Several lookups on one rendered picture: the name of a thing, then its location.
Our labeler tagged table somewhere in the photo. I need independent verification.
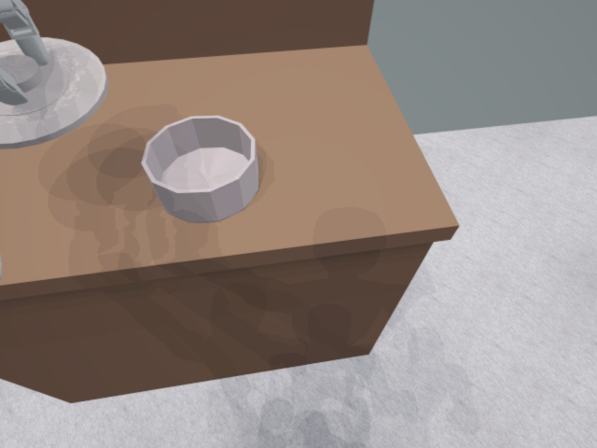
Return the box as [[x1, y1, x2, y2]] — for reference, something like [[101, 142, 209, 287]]
[[0, 0, 460, 403]]

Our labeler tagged pot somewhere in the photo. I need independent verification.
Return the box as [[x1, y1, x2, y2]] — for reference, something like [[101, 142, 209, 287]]
[[141, 116, 258, 223]]

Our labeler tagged knob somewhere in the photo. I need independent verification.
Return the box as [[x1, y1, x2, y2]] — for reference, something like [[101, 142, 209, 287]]
[[0, 55, 43, 92]]

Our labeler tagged robot left hand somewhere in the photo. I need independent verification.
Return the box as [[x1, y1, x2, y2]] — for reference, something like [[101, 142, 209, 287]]
[[0, 0, 49, 105]]

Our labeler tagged lid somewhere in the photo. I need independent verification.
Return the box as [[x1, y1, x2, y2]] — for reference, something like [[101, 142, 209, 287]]
[[0, 37, 108, 149]]

